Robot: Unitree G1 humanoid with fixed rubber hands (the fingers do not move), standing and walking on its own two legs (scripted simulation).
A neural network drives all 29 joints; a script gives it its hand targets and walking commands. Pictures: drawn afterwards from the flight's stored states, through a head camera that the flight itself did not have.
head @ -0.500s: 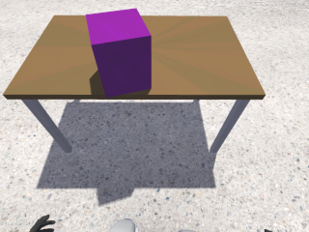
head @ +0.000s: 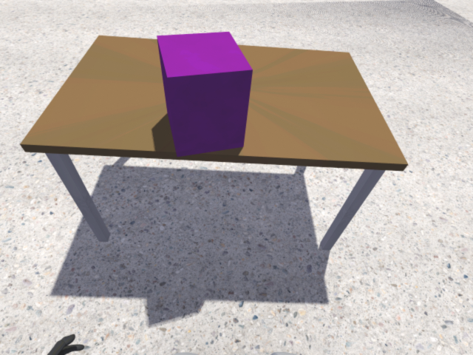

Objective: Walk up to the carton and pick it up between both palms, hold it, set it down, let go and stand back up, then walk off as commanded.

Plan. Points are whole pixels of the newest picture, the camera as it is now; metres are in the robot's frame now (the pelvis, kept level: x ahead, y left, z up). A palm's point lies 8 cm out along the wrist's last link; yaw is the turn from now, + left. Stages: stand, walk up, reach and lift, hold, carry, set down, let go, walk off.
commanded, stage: walk up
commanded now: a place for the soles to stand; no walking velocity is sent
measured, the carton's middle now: (202, 94) +0.76 +0.09 +0.00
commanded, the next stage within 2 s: none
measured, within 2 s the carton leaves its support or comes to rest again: neither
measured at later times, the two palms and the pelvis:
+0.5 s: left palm out of the picture +0.10 +0.24 -0.10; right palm out of the picture +0.07 -0.36 -0.11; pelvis +0.01 -0.06 +0.01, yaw -1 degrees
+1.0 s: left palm out of the picture +0.13 +0.31 -0.10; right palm out of the picture +0.07 -0.32 -0.09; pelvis +0.02 -0.01 +0.00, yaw +0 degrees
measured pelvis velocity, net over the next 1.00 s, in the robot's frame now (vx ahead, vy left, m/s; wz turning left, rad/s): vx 0.02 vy -0.01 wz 0.00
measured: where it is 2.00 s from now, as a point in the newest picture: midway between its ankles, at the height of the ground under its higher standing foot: outside the picture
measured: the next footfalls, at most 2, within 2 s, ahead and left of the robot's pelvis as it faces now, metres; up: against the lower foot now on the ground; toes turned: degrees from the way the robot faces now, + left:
right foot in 0.20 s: +0.05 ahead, -0.12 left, +0.00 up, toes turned -5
left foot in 0.72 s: +0.10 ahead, +0.10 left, +0.00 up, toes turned -7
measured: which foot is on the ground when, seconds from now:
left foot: down 0.00-0.24, up 0.26-0.70, down 0.72-1.00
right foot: up 0.00-0.18, down 0.20-0.74, up 0.76-1.00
